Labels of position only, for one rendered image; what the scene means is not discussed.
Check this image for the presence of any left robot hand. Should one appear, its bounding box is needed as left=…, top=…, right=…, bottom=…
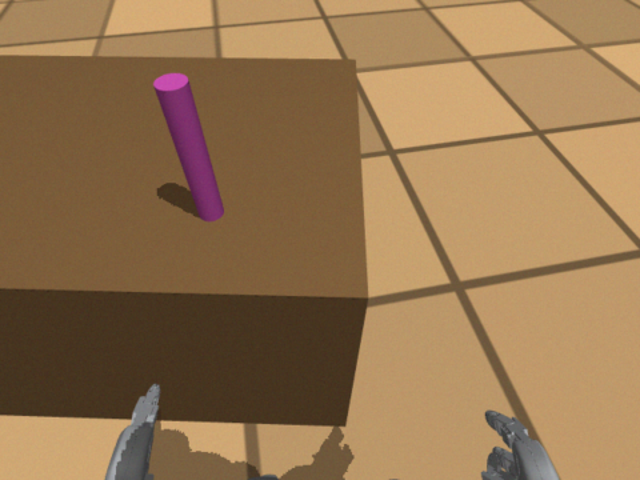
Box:
left=105, top=384, right=160, bottom=480

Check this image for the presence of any can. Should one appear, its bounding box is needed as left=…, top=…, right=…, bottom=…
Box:
left=153, top=73, right=224, bottom=222

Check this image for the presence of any right robot hand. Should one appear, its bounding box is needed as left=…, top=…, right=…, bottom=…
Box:
left=481, top=410, right=560, bottom=480

